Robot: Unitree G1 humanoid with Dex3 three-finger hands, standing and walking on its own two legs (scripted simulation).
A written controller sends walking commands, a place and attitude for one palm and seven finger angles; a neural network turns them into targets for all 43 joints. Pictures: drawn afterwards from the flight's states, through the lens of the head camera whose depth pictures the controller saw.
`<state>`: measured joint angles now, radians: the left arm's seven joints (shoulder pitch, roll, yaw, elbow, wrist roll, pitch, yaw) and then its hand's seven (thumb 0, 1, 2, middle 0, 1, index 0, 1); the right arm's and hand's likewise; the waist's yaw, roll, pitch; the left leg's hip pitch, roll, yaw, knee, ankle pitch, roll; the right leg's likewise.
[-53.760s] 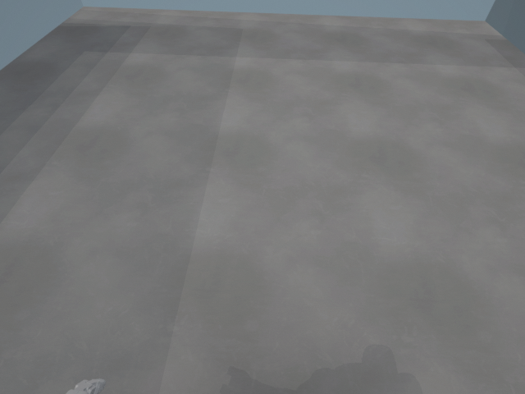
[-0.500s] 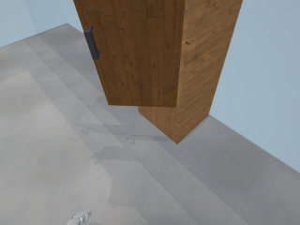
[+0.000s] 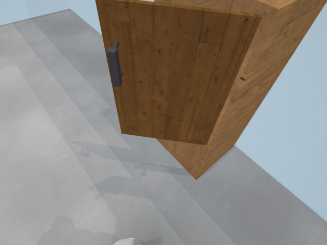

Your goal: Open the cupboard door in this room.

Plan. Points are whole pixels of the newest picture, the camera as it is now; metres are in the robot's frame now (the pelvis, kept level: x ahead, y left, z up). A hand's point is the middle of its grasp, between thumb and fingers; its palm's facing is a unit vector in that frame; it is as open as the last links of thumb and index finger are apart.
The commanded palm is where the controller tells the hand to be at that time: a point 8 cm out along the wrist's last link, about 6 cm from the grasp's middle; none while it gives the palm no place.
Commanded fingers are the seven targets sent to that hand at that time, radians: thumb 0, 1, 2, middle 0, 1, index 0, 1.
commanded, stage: come to a stop and stand still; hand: left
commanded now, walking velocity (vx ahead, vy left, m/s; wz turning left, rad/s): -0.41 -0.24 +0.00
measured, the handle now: (117, 64) +0.58 +0.20 +0.10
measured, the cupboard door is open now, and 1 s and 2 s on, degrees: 42 42 42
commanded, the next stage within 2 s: look again from close up in 0.82 s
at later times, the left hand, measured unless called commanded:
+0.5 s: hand out of the picture +0.13 +0.16 -0.15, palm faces -0.06 -0.96 -0.27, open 7.4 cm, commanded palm none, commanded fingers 0.00 0.90 0.90 -0.20 -0.30 -0.20 -0.30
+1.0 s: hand out of the picture +0.01 +0.13 -0.16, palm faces -0.05 -0.98 -0.21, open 7.4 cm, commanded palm none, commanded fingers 0.00 0.90 0.90 -0.20 -0.30 -0.20 -0.30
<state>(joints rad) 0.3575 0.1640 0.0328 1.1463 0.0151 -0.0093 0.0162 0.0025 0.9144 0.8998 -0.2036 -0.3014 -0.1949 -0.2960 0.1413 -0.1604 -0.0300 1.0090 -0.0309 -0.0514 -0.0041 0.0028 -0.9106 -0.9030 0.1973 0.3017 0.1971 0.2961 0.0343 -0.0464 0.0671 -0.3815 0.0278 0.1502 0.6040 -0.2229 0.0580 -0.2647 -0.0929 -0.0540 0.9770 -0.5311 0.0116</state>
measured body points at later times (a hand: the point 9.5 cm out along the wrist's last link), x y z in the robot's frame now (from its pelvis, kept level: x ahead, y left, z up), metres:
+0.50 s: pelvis +0.02 -0.04 +0.01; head +0.05 -0.05 +0.45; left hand +0.13 +0.21 -0.13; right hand +0.03 -0.29 -0.15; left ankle +0.05 +0.09 -0.71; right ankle -0.02 -0.16 -0.73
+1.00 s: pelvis +0.01 -0.04 +0.01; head +0.03 -0.05 +0.46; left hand +0.02 +0.18 -0.14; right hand +0.02 -0.27 -0.15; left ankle +0.02 +0.06 -0.72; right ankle -0.02 -0.16 -0.72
